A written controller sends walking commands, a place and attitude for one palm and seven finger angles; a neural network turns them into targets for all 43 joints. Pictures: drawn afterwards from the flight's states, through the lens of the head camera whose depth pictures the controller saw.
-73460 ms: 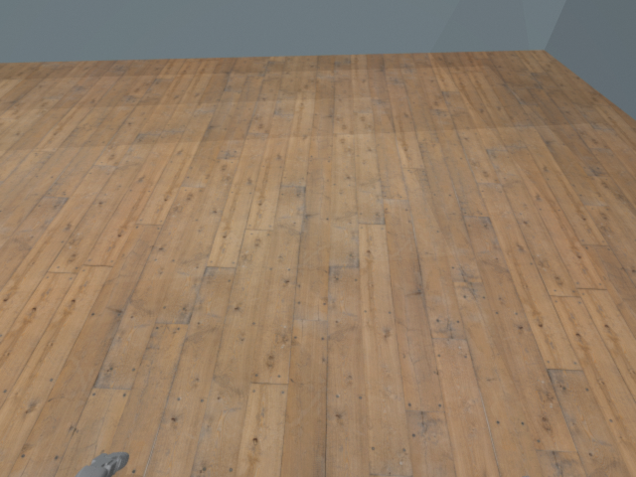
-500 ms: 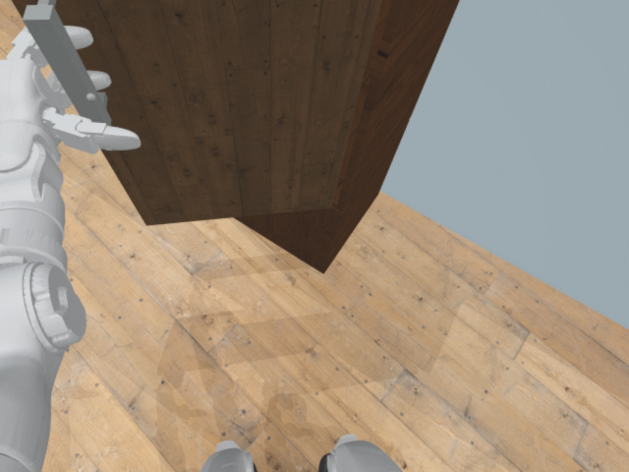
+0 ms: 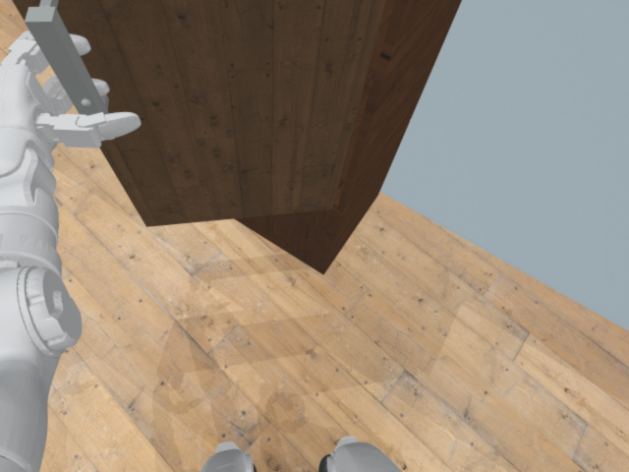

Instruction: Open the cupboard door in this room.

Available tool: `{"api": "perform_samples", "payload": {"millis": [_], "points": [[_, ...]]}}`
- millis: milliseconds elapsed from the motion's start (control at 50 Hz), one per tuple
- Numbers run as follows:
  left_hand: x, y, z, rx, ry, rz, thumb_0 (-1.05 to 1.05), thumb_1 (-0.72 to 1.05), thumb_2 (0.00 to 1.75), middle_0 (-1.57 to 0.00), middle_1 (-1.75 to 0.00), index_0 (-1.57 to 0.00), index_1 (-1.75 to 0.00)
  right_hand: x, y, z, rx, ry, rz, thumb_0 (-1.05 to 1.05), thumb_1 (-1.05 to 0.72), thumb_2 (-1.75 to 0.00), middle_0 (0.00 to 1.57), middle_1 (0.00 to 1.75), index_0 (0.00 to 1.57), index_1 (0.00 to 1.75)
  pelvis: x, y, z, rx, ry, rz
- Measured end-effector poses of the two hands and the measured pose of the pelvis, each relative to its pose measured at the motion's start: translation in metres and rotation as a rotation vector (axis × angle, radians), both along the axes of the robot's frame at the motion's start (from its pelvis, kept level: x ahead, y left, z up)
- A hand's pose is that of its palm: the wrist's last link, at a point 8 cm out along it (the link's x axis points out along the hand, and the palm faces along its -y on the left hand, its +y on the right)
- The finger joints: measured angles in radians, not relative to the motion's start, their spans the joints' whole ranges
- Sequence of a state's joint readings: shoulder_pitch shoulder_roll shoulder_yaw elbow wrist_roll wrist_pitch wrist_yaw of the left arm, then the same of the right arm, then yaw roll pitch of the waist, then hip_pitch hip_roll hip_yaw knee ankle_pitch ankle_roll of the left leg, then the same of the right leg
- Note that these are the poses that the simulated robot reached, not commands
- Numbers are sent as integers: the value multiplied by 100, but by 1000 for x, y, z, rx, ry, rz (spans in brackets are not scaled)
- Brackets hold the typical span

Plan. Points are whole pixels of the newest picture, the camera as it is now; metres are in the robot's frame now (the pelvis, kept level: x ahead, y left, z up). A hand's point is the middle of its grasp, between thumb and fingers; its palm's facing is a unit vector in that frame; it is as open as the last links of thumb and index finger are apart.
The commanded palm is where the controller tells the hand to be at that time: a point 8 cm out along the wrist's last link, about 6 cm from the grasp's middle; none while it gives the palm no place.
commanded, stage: close the thumb around the handle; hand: left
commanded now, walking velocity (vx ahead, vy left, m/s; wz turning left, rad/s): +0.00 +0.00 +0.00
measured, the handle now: (78, 67) +0.59 +0.22 +0.12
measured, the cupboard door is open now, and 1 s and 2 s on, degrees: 42 53 83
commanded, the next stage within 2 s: pull the door open along its arc in 0.42 s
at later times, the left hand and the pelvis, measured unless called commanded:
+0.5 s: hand (95, 99) +0.54 +0.20 +0.12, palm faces +0.04 -1.00 +0.00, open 5.8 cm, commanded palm +0.52 +0.24 +0.12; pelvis +0.00 +0.01 +0.00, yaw +0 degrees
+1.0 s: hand (104, 152) +0.47 +0.18 +0.11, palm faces +0.01 -1.00 +0.00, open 6.1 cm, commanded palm +0.40 +0.23 +0.12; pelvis +0.02 +0.00 +0.01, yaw -2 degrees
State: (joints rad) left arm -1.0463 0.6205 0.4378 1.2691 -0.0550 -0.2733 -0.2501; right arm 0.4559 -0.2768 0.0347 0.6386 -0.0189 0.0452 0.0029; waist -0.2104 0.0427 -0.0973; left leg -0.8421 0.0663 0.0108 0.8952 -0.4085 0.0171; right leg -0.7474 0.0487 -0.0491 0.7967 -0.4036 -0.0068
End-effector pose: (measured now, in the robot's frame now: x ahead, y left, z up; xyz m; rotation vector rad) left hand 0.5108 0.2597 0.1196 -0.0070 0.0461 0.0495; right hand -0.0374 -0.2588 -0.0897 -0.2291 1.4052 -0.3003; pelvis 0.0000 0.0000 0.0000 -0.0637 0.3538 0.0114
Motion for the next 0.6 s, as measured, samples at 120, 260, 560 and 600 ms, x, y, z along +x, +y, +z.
{"api": "perform_samples", "payload": {"millis": [120,260,560,600], "points": [[1,-3,5,5,-29,-14,-1,15,58,-35,-127,-35,-127,-3,3,-1,2,14,0,0,-90,-90,20,30,20,30,0,3,-1,-3,2,3],[5,-5,1,-6,13,-8,0,53,74,-37,-131,-38,-131,-8,6,0,-2,14,-5,0,-90,-90,20,30,20,30,-1,5,-2,-4,3,3],[9,-7,-2,1,-1,-5,0,69,82,-35,-135,-38,-135,-23,10,0,1,48,-17,0,-90,-90,20,30,20,30,-4,6,-3,-5,14,-1],[8,-8,-2,1,-2,-2,0,69,82,-35,-135,-38,-135,-23,9,0,1,48,-19,0,-90,-90,20,30,20,30,-4,6,-3,-5,15,-3]]}}
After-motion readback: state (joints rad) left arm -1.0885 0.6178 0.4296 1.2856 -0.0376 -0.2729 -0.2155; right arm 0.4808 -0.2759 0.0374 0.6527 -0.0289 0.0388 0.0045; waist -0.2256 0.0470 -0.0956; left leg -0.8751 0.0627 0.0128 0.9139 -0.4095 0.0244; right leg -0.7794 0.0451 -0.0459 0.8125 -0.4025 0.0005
